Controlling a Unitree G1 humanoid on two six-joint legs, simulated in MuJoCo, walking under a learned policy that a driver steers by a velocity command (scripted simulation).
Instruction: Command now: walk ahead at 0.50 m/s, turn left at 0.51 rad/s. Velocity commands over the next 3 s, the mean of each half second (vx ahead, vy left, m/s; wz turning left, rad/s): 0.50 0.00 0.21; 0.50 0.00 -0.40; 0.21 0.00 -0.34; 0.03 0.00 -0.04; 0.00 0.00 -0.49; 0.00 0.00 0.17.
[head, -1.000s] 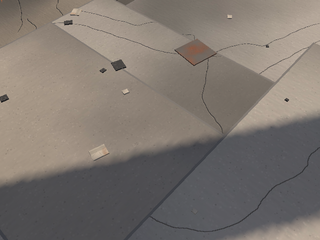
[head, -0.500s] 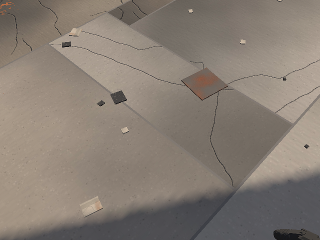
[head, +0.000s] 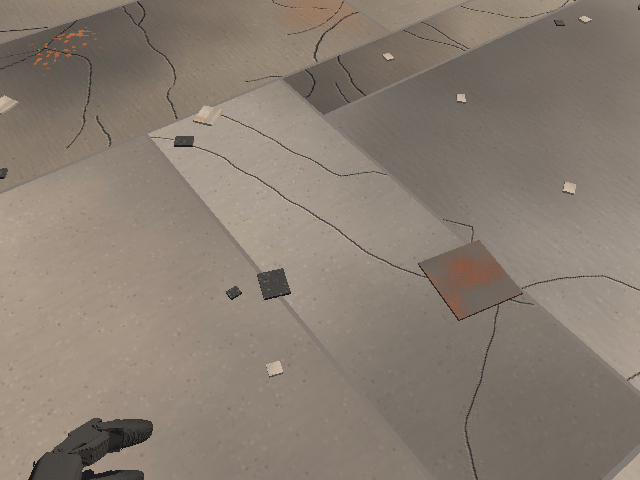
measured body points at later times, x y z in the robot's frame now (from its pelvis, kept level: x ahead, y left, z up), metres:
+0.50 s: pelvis +0.25 +0.03 +0.00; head +0.29 +0.05 +0.45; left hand +0.21 +0.32 -0.13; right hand +0.53 -0.16 -0.05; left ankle +0.34 +0.15 -0.73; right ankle +0.12 -0.13 -0.71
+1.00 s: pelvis +0.52 +0.01 -0.01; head +0.55 +0.00 +0.44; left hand +0.77 +0.21 -0.09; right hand +0.48 -0.28 -0.14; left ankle +0.35 +0.15 -0.72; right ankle +0.62 -0.10 -0.73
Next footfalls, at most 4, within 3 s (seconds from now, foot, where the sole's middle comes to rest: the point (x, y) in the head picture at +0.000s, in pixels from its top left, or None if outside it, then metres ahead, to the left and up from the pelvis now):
0.48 left None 0.38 0.16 -0.76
1.00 right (351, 394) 0.66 -0.11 -0.76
1.46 left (278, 321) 0.86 0.05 -0.76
1.78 right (373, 369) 0.72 -0.16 -0.76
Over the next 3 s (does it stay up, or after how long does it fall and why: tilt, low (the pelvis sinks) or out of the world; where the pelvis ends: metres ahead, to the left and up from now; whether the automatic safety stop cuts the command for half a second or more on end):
stays up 0.69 -0.08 0.01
